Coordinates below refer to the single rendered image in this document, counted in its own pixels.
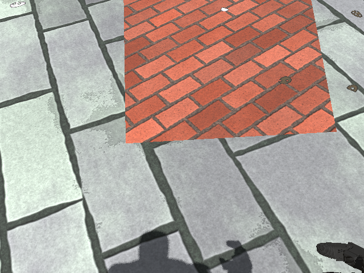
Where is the robot right hand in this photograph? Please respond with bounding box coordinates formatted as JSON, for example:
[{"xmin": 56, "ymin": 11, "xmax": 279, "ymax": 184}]
[{"xmin": 316, "ymin": 242, "xmax": 364, "ymax": 273}]

